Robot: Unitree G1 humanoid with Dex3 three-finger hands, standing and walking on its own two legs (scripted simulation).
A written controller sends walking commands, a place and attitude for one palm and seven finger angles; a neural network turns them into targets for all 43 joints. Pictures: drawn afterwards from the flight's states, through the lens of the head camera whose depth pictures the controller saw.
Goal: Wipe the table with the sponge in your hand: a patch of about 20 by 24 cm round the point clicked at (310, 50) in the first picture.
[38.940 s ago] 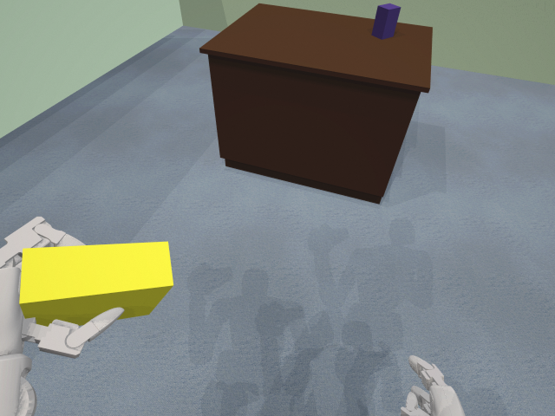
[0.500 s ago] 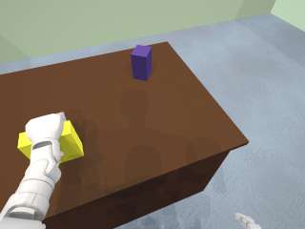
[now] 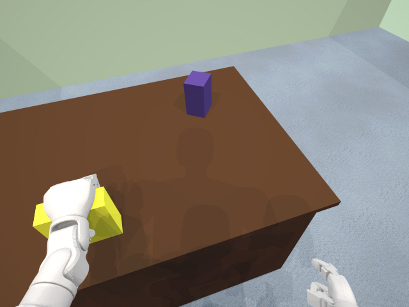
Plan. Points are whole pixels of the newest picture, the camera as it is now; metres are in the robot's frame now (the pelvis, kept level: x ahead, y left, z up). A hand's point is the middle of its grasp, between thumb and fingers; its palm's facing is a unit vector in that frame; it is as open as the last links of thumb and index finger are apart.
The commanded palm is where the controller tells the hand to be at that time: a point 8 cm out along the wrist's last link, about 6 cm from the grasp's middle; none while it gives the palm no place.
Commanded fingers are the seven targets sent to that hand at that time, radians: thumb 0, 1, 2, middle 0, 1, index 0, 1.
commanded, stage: wipe back along the first lane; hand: left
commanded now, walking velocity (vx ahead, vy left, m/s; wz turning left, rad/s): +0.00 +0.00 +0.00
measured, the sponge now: (86, 224) +0.28 +0.31 -0.03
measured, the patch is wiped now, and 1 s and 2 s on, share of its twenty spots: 1.00 1.00 1.00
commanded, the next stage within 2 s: lift the sponge slowly off the table in 0.36 s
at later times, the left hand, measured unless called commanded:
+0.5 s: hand (83, 225) +0.25 +0.28 +0.01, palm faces -0.04 -0.06 -1.00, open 9.5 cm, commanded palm +0.22 +0.26 +0.05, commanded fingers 0.00 0.10 1.30 -1.20 -1.60 -1.20 -1.60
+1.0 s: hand (81, 235) +0.23 +0.27 +0.02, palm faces -0.05 -0.11 -0.99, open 9.5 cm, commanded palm +0.21 +0.27 +0.08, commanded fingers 0.00 0.10 1.30 -1.20 -1.60 -1.20 -1.60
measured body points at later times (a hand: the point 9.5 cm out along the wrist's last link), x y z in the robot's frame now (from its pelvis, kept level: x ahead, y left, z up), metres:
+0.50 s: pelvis +0.00 +0.00 +0.00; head +0.01 -0.02 +0.45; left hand +0.25 +0.28 +0.07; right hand +0.20 -0.23 -0.10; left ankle -0.03 +0.11 -0.73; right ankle -0.02 -0.13 -0.73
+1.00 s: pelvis -0.01 +0.00 +0.01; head -0.01 -0.03 +0.46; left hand +0.23 +0.28 +0.08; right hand +0.22 -0.22 -0.08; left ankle -0.03 +0.11 -0.73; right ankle -0.02 -0.13 -0.73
